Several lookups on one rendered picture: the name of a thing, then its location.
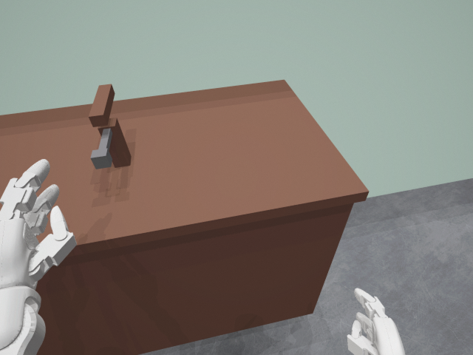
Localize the robot left forearm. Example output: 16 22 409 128
0 286 46 355

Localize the counter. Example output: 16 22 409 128
0 80 369 355

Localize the robot right hand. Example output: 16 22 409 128
347 288 405 355

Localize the tap lever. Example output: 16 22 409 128
91 128 112 169

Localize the robot left hand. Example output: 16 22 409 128
0 159 77 290

